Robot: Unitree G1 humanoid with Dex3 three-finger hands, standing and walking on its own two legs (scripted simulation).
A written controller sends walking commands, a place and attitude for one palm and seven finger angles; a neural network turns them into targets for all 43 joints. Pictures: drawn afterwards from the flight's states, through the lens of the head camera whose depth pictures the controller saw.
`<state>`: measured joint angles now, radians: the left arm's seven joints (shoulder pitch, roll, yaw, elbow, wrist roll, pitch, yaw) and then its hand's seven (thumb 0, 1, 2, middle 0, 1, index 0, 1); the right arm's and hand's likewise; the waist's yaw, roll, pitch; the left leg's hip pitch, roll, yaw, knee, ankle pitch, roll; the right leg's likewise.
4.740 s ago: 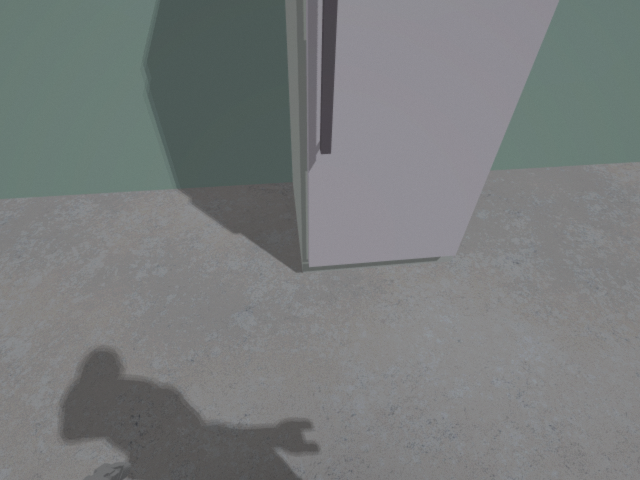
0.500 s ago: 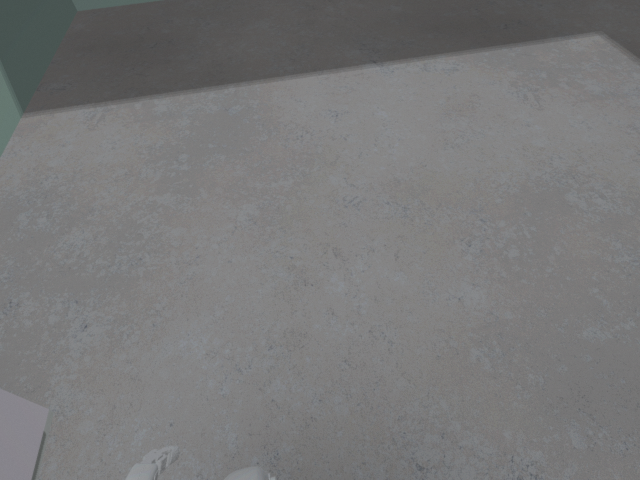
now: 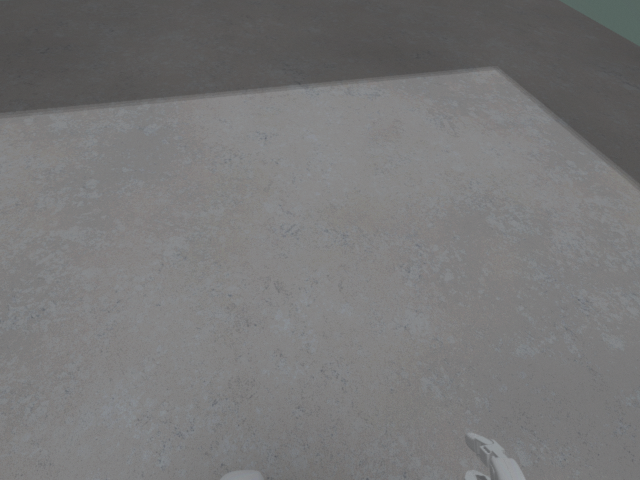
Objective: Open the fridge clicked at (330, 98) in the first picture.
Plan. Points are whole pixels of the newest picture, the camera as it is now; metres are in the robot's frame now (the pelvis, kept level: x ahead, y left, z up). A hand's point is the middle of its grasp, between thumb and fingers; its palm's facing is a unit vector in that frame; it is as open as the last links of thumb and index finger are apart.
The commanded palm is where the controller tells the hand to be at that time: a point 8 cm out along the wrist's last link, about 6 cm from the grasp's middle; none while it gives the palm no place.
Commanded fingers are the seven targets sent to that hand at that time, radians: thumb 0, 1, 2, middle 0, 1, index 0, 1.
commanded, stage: walk to a spot facing it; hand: left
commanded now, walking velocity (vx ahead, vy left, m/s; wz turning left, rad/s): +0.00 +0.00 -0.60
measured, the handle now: out of the picture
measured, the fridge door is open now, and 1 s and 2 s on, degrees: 0 0 0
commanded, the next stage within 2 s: turn to face it in 0.36 s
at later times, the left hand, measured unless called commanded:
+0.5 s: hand (265, 372) +0.29 +0.11 -0.15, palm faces -0.34 -0.91 -0.25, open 7.4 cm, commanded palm none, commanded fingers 0.00 0.90 0.90 -0.20 -0.30 -0.20 -0.30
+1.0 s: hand (218, 424) +0.21 +0.17 -0.18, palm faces -0.05 -0.98 -0.20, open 7.4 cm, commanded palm none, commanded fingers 0.00 0.90 0.90 -0.20 -0.30 -0.20 -0.30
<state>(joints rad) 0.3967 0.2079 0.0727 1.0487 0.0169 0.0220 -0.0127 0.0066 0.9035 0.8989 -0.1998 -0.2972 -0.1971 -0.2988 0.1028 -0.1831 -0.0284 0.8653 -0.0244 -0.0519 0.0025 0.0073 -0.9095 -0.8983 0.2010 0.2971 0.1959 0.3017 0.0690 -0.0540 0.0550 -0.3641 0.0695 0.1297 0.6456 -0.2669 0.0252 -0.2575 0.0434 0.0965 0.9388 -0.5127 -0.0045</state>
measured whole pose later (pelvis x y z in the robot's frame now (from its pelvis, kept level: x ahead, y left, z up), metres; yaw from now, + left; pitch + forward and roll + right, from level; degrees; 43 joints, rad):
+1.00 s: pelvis +0.12 -0.02 +0.00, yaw -6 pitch +0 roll -1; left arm 0.19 0.22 0.07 0.96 0.02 0.06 0.03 0.00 0.91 0.90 -0.20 -0.30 -0.20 -0.30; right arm 0.21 -0.18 -0.06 0.95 -0.03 0.01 0.00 0.01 -0.92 -0.90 0.20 0.30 0.19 0.30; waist -0.01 -0.05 0.07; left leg -0.36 0.03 0.13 0.69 -0.33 0.07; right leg -0.38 -0.09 -0.15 1.00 -0.54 0.04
